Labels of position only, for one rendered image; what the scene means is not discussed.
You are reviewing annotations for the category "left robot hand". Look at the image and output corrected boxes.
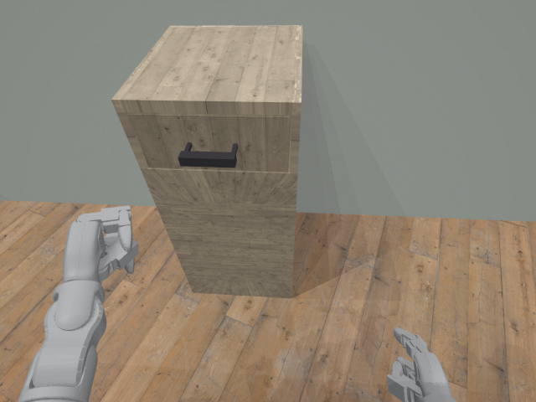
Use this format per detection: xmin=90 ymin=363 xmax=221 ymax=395
xmin=63 ymin=206 xmax=138 ymax=284

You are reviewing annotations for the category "drawer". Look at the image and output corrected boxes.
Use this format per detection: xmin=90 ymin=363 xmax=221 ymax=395
xmin=128 ymin=112 xmax=291 ymax=172

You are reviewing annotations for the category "right robot hand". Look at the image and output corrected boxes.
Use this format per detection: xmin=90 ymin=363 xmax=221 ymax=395
xmin=387 ymin=327 xmax=453 ymax=402

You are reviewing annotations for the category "robot left forearm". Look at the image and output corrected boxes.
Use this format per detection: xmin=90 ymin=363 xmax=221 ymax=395
xmin=18 ymin=280 xmax=106 ymax=402

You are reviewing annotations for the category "cabinet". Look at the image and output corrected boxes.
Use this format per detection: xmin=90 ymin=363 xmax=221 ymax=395
xmin=111 ymin=25 xmax=302 ymax=298

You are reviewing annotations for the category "handle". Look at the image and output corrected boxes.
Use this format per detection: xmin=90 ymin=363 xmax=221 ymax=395
xmin=178 ymin=142 xmax=238 ymax=168

